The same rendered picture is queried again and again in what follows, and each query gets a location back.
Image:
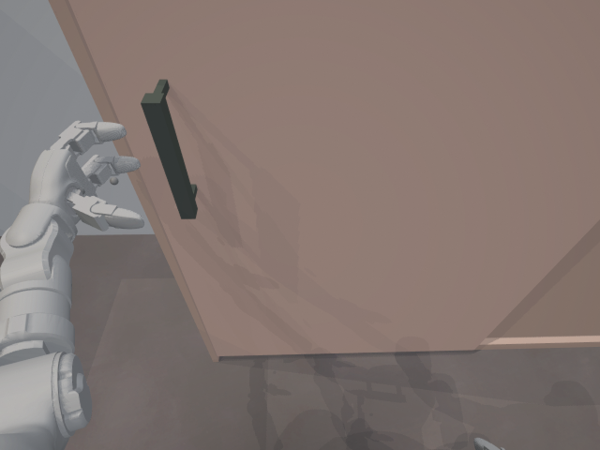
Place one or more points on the left robot hand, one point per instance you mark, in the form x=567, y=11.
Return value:
x=57, y=175

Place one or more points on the handle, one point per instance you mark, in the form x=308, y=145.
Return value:
x=159, y=120

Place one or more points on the robot left forearm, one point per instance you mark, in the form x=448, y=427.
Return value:
x=36, y=284

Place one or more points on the robot left upper arm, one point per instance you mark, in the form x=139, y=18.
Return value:
x=43, y=401

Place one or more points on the wardrobe door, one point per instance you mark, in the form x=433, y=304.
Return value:
x=374, y=176
x=566, y=302

